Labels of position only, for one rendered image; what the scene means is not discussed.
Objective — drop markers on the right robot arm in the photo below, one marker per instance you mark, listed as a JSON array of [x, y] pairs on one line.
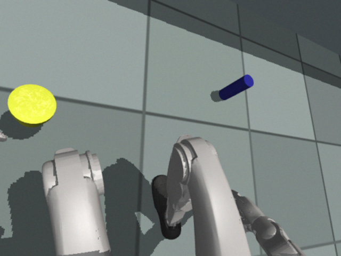
[[273, 239]]

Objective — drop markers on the right robot foot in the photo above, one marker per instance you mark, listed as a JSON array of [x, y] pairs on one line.
[[159, 194]]

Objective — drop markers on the right robot hand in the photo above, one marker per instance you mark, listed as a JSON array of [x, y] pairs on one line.
[[247, 210]]

